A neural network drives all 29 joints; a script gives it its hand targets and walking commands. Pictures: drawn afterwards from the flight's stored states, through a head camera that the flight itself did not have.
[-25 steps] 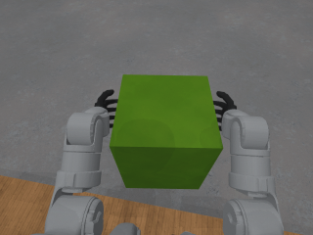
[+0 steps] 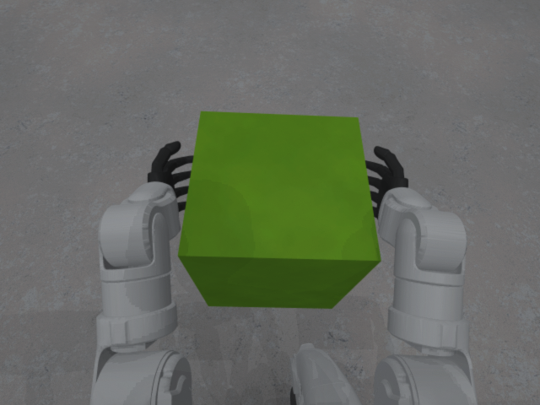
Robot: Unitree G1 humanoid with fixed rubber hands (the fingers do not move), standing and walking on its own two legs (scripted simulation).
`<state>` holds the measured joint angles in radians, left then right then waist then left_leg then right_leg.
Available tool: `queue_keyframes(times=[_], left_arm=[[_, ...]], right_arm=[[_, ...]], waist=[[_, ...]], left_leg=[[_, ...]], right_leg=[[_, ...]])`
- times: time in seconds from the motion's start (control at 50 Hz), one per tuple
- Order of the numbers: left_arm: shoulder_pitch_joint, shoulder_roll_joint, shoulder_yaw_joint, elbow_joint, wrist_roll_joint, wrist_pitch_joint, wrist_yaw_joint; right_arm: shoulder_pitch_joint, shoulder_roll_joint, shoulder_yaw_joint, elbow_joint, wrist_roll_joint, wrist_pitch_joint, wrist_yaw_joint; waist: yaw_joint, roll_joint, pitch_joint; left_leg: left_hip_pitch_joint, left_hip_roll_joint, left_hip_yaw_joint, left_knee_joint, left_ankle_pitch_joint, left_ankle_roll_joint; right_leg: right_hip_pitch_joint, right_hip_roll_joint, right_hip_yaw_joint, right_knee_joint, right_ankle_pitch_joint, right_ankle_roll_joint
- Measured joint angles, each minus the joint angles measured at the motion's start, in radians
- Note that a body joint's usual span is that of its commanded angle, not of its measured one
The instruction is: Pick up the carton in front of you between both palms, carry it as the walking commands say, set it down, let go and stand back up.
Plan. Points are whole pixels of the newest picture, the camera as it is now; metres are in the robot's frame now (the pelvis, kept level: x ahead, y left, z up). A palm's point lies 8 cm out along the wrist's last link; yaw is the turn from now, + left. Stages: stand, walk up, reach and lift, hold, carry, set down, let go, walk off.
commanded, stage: carry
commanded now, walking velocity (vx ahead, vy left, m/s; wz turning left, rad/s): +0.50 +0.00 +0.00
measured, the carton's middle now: (274, 222) +0.36 -0.04 +0.01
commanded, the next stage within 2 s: none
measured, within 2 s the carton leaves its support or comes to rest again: neither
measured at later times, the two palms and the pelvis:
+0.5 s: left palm (181, 112) +0.70 +0.13 -0.08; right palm (311, 97) +0.73 -0.17 -0.08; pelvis +0.36 -0.05 -0.13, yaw +1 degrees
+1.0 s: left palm (201, 3) +1.02 +0.08 -0.02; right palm (316, 1) +1.01 -0.22 -0.01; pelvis +0.72 -0.05 -0.10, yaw -1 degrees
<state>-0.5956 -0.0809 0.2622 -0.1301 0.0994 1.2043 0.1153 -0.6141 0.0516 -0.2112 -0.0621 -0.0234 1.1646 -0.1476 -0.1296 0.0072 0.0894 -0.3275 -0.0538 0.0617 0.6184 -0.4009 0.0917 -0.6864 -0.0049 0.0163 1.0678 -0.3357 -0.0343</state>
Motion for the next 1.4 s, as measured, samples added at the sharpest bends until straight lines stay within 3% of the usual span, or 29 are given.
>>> queue_keyframes(times=[0.1, 0.16, 0.18, 0.2, 0.24, 0.26, 0.32, 0.44, 0.52, 0.6, 0.64, 0.68, 0.72, 0.76, 0.88, 1.02, 1.06, 1.1, 1.12, 1.16, 1.2, 1.3, 1.4], left_arm=[[0.003, 0.003, 0.004, -0.044, 0.011, -0.006, -0.002], [-0.002, 0.010, -0.001, -0.002, 0.024, -0.001, -0.004], [-0.007, 0.014, -0.005, 0.023, 0.027, 0.002, -0.004], [-0.015, 0.020, -0.011, 0.053, 0.028, 0.007, -0.004], [-0.041, 0.029, -0.024, 0.123, 0.031, 0.003, -0.005], [-0.062, 0.037, -0.031, 0.166, 0.027, -0.006, -0.005], [-0.067, 0.057, -0.053, 0.253, -0.007, -0.004, 0.002], [0.006, 0.056, -0.060, 0.222, -0.072, -0.021, 0.025], [0.040, 0.038, -0.062, 0.192, -0.080, -0.083, 0.027], [0.081, 0.023, -0.065, 0.168, -0.084, -0.139, 0.023], [0.107, 0.028, -0.067, 0.148, -0.088, -0.155, 0.019], [0.098, 0.050, -0.073, 0.141, -0.094, -0.170, 0.012], [0.097, 0.054, -0.075, 0.134, -0.093, -0.178, 0.008], [0.112, 0.037, -0.075, 0.108, -0.080, -0.168, 0.007], [0.192, -0.039, -0.080, -0.009, -0.014, -0.134, -0.002], [0.365, -0.066, -0.121, -0.153, 0.023, -0.078, -0.011], [0.385, -0.061, -0.132, -0.163, 0.021, -0.050, -0.012], [0.398, -0.058, -0.151, -0.133, 0.023, -0.045, -0.016], [0.401, -0.058, -0.158, -0.119, 0.023, -0.033, -0.016], [0.415, -0.056, -0.161, -0.110, 0.019, -0.005, -0.016], [0.434, -0.053, -0.162, -0.120, 0.015, 0.013, -0.016], [0.455, -0.051, -0.160, -0.152, 0.008, 0.021, -0.016], [0.453, -0.051, -0.166, -0.174, 0.005, 0.013, -0.018]], right_arm=[[-0.039, -0.003, 0.001, 0.015, 0.014, -0.021, 0.000], [-0.058, -0.016, 0.005, 0.080, 0.011, -0.024, 0.009], [-0.063, -0.023, 0.007, 0.104, 0.008, -0.020, 0.013], [-0.068, -0.031, 0.009, 0.130, 0.006, -0.015, 0.016], [-0.093, -0.060, 0.014, 0.186, 0.006, -0.008, 0.022], [-0.109, -0.074, 0.014, 0.215, 0.008, -0.007, 0.023], [-0.093, -0.078, 0.016, 0.247, -0.005, 0.021, 0.023], [-0.010, -0.019, -0.008, 0.155, -0.055, 0.041, 0.021], [0.057, 0.014, -0.027, 0.077, -0.067, -0.009, 0.022], [0.124, 0.040, -0.025, 0.025, -0.074, -0.067, 0.024], [0.146, 0.052, -0.011, 0.018, -0.080, -0.094, 0.025], [0.145, 0.060, 0.001, 0.016, -0.089, -0.126, 0.024], [0.145, 0.054, 0.013, 0.014, -0.087, -0.138, 0.023], [0.165, 0.050, 0.014, -0.010, -0.073, -0.130, 0.021], [0.239, 0.064, 0.001, -0.111, -0.041, -0.095, 0.019], [0.352, 0.105, 0.032, -0.188, -0.076, -0.046, 0.060], [0.380, 0.095, 0.058, -0.204, -0.087, -0.020, 0.065], [0.408, 0.083, 0.062, -0.204, -0.083, 0.000, 0.082], [0.424, 0.082, 0.062, -0.206, -0.086, 0.014, 0.081], [0.449, 0.084, 0.069, -0.211, -0.093, 0.043, 0.079], [0.460, 0.081, 0.085, -0.213, -0.095, 0.063, 0.077], [0.468, 0.080, 0.105, -0.232, -0.100, 0.071, 0.076], [0.478, 0.079, 0.110, -0.267, -0.101, 0.064, 0.075]], waist=[[-0.026, -0.031, -0.036], [-0.011, -0.066, -0.091], [0.001, -0.072, -0.110], [0.021, -0.083, -0.128], [0.065, -0.040, -0.158], [0.089, -0.008, -0.153], [0.147, 0.018, -0.119], [0.204, 0.014, -0.006], [0.223, -0.002, 0.026], [0.217, -0.012, 0.015], [0.200, -0.007, 0.002], [0.171, -0.038, 0.006], [0.142, -0.026, 0.005], [0.118, 0.000, -0.006], [0.078, 0.027, -0.070], [0.098, 0.000, -0.193], [0.105, -0.005, -0.221], [0.123, 0.032, -0.243], [0.131, 0.030, -0.246], [0.143, 0.013, -0.241], [0.151, 0.005, -0.233], [0.164, -0.004, -0.227], [0.156, -0.007, -0.231]], left_leg=[[0.093, -0.014, -0.025, 0.085, -0.168, -0.017], [0.152, -0.029, -0.006, 0.235, -0.285, -0.031], [0.172, -0.028, 0.003, 0.307, -0.246, -0.027], [0.183, -0.033, 0.016, 0.409, -0.242, -0.021], [0.131, -0.009, -0.010, 0.659, -0.243, -0.018], [0.070, 0.004, -0.047, 0.774, -0.240, -0.023], [-0.129, 0.028, -0.110, 0.911, -0.094, -0.033], [-0.410, 0.100, -0.074, 0.640, 0.025, -0.060], [-0.467, 0.101, -0.041, 0.400, 0.164, -0.050], [-0.359, 0.054, 0.024, 0.026, 0.347, -0.031], [-0.233, 0.037, 0.077, -0.145, 0.442, -0.012], [-0.198, 0.017, 0.100, -0.126, 0.336, 0.013], [-0.165, 0.017, 0.100, -0.127, 0.287, 0.019], [-0.109, 0.027, 0.091, -0.177, 0.279, 0.003], [0.068, 0.070, 0.063, -0.311, 0.229, -0.018], [0.270, 0.092, 0.056, -0.317, 0.070, -0.081], [0.293, 0.097, 0.049, -0.215, -0.025, -0.101], [0.215, 0.134, 0.030, 0.027, -0.065, -0.106], [0.150, 0.126, 0.006, 0.173, -0.077, -0.103], [0.020, 0.108, -0.006, 0.389, -0.068, -0.091], [-0.082, 0.115, 0.005, 0.446, -0.009, -0.088], [-0.228, 0.150, 0.025, 0.259, 0.133, -0.108], [-0.259, 0.158, 0.055, 0.028, 0.257, -0.109]], right_leg=[[0.000, -0.015, -0.023, -0.439, 0.521, 0.006], [0.101, -0.016, -0.068, -0.643, 0.753, -0.014], [0.155, -0.016, -0.086, -0.701, 0.783, -0.020], [0.216, -0.020, -0.103, -0.741, 0.775, -0.021], [0.281, 0.018, -0.117, -0.663, 0.342, -0.062], [0.260, 0.048, -0.124, -0.585, 0.189, -0.086], [0.234, 0.083, -0.143, -0.448, 0.106, -0.112], [0.325, 0.089, -0.145, -0.446, -0.009, -0.109], [0.416, 0.086, -0.133, -0.500, -0.064, -0.097], [0.527, 0.079, -0.122, -0.546, -0.119, -0.078], [0.547, 0.073, -0.138, -0.452, -0.139, -0.053], [0.459, 0.043, -0.106, -0.192, -0.134, 0.000], [0.333, 0.047, -0.058, 0.074, -0.150, 0.024], [0.242, 0.030, -0.051, 0.131, -0.113, 0.031], [0.128, -0.022, -0.067, -0.234, -0.015, 0.053], [0.196, -0.019, -0.163, -0.612, 0.252, 0.056], [0.263, -0.017, -0.194, -0.669, 0.263, 0.038], [0.264, 0.001, -0.221, -0.583, 0.219, -0.015], [0.274, -0.001, -0.227, -0.562, 0.181, -0.032], [0.317, -0.009, -0.229, -0.579, 0.145, -0.040], [0.370, -0.010, -0.226, -0.630, 0.141, -0.034], [0.502, -0.007, -0.213, -0.757, 0.131, -0.025], [0.628, -0.015, -0.203, -0.818, 0.072, 0.003]])
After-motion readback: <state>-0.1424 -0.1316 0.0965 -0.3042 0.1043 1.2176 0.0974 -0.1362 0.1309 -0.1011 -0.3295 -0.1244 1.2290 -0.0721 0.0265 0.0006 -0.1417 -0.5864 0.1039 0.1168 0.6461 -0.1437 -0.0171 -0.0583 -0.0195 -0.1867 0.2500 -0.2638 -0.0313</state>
